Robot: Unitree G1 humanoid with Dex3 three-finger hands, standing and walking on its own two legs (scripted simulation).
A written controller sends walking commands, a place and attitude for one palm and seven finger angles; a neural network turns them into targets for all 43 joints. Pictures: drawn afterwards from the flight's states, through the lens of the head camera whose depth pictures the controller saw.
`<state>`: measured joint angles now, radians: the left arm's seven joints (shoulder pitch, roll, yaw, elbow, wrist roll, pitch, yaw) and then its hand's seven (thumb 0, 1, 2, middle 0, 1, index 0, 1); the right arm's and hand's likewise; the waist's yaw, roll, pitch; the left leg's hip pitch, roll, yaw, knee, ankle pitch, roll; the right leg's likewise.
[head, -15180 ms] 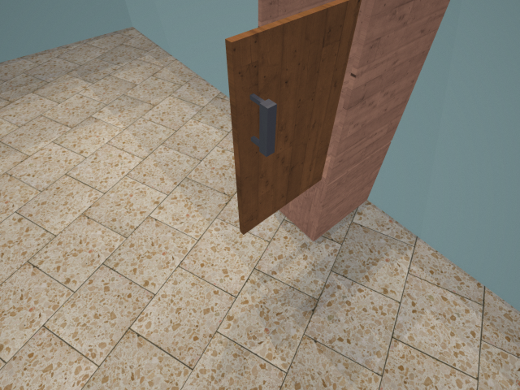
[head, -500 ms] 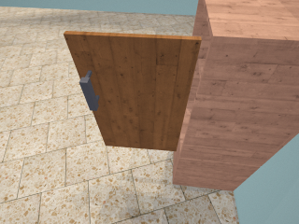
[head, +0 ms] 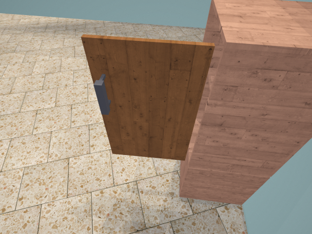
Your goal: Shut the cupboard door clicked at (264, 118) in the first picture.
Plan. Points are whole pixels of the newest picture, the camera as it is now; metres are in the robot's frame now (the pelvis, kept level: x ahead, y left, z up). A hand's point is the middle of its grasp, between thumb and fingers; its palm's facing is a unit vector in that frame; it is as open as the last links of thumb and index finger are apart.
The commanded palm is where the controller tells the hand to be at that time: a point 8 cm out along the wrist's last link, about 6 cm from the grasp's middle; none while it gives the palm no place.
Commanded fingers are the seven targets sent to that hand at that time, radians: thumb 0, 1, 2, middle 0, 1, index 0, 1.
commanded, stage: come to a stop and stand still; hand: left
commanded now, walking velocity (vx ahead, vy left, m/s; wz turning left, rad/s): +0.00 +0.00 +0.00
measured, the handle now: (104, 94) +0.51 +0.21 +0.07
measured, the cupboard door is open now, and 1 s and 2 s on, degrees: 91 91 91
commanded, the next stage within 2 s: look again from close up in 0.18 s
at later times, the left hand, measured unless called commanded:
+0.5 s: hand out of the picture -0.02 +0.17 -0.18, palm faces +0.02 -0.99 -0.15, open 7.4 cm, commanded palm none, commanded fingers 0.00 0.90 0.90 -0.20 -0.30 -0.20 -0.30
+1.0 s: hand out of the picture -0.01 +0.17 -0.18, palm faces +0.02 -0.99 -0.16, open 7.4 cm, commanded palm none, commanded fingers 0.00 0.90 0.90 -0.20 -0.30 -0.20 -0.30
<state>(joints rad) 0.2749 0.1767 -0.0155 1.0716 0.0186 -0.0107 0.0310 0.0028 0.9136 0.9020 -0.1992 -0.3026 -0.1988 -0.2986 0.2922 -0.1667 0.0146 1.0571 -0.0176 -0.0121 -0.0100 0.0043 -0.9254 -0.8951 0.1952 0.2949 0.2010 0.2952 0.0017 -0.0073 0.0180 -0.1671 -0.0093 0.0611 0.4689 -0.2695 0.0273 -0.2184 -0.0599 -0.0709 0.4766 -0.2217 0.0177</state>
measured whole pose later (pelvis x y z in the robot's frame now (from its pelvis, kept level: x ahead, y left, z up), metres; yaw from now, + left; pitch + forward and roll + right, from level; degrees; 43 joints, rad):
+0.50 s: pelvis +0.00 +0.01 +0.00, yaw +0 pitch -2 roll +0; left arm 0.32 0.14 -0.02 1.12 0.02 -0.01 0.03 0.00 0.91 0.90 -0.20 -0.30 -0.20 -0.30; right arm 0.29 -0.14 0.02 1.13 -0.01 -0.02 -0.01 0.00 -0.91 -0.90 0.20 0.30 0.20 0.30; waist 0.01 -0.02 0.04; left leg -0.15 -0.02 0.07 0.44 -0.25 0.04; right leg -0.20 -0.07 -0.06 0.44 -0.20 0.03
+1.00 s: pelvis +0.01 +0.01 +0.00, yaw -1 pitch -2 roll +0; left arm 0.33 0.14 0.00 1.10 0.03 -0.01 0.03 0.00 0.91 0.90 -0.20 -0.30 -0.20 -0.30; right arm 0.31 -0.13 0.02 1.14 -0.02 -0.01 -0.01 0.00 -0.91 -0.90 0.20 0.29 0.20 0.30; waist 0.01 -0.02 0.02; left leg -0.14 -0.02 0.08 0.46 -0.28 0.04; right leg -0.20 -0.07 -0.06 0.47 -0.23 0.02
